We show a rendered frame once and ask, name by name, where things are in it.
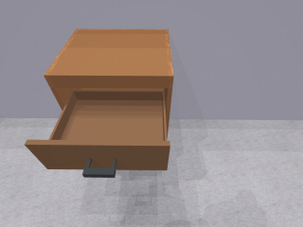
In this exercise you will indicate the cabinet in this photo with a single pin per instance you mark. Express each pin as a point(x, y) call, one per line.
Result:
point(113, 59)

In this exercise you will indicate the handle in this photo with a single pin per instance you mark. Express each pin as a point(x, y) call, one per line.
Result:
point(99, 172)

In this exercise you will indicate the drawer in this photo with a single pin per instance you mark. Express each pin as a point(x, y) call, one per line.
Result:
point(129, 126)

